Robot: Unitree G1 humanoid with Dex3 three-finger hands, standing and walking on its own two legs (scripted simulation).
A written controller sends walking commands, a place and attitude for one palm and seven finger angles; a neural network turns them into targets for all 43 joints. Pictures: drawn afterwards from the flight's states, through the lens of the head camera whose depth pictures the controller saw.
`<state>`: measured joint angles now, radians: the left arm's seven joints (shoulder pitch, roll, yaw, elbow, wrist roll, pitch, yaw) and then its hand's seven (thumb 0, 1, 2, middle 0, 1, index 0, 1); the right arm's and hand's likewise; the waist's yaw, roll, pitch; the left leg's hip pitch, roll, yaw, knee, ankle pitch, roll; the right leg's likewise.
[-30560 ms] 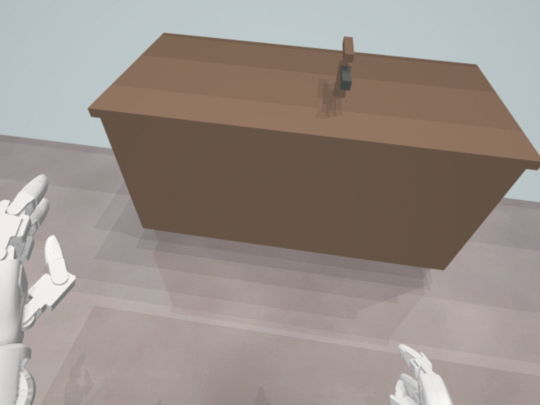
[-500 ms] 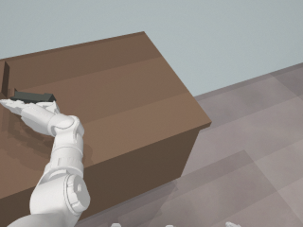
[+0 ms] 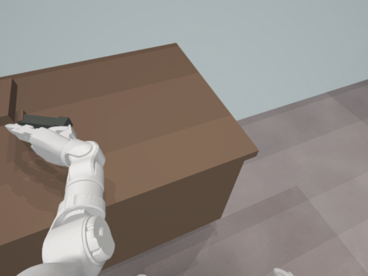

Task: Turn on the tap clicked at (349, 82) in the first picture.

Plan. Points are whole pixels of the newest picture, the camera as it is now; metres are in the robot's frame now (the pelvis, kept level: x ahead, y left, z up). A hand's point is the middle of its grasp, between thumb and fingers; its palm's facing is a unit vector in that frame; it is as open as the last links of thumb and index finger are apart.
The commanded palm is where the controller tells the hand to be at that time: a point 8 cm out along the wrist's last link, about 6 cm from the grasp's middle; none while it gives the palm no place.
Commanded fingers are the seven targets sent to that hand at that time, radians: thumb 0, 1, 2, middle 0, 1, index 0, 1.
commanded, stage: lift the hand up off the lever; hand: left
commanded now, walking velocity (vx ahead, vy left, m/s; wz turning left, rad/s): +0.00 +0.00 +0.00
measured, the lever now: (63, 124) +0.46 +0.27 +0.07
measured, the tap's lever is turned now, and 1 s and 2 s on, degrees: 59 59 59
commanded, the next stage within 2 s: draw the hand back beside the body in 0.66 s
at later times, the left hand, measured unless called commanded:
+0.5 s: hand (66, 131) +0.43 +0.25 +0.09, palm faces +0.88 -0.47 -0.07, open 8.2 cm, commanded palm +0.40 +0.26 +0.15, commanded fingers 0.00 0.90 0.90 -0.15 -0.15 -0.15 -0.15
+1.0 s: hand (57, 131) +0.39 +0.24 +0.13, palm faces +0.69 -0.73 +0.01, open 8.4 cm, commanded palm +0.35 +0.26 +0.17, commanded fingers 0.00 0.90 0.90 -0.16 -0.19 -0.16 -0.19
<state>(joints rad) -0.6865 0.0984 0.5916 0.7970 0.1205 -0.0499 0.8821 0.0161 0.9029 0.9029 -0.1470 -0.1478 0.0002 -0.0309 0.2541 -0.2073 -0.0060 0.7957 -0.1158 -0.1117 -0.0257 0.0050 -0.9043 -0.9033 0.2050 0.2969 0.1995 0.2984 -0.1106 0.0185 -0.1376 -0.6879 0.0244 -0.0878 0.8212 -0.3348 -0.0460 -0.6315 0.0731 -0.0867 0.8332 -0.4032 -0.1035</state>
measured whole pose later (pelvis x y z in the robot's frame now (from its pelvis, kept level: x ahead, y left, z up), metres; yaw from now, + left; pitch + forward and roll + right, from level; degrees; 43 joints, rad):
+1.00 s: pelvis +0.00 +0.01 +0.01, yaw -2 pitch +4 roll +0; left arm -0.42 0.10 0.45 0.45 -0.02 0.07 0.51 0.02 0.91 0.90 -0.15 -0.16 -0.02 -0.07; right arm 0.23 -0.22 0.01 0.76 -0.04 -0.15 -0.06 0.01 -0.90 -0.90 0.20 0.30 0.20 0.30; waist -0.06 0.03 -0.09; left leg -0.50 0.02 -0.05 0.72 -0.30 -0.04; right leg -0.46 0.07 -0.04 0.74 -0.37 -0.08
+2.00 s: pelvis +0.05 +0.06 +0.05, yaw -2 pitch -4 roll +0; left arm 0.42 0.34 0.25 -0.39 -0.07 -0.08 0.08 0.02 0.89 0.90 -0.20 -0.30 -0.21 -0.29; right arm 0.17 -0.22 0.03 0.63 0.00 -0.06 -0.05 0.01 -0.90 -0.90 0.21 0.30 0.20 0.30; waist 0.07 0.05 0.01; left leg -0.11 -0.02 -0.01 0.42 -0.25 0.02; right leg -0.04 0.02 0.00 0.38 -0.28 -0.02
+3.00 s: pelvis -0.04 +0.08 +0.03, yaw -2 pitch +1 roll -2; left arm 0.49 0.38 0.34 -0.51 -0.04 -0.18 0.13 0.01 0.89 0.90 -0.21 -0.30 -0.21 -0.30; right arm 0.18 -0.22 0.01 0.57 0.01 -0.07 -0.08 0.01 -0.90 -0.90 0.21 0.30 0.20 0.30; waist 0.03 0.03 0.06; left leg -0.39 -0.02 -0.01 0.54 -0.16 0.04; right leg -0.32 0.02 0.00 0.50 -0.19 0.01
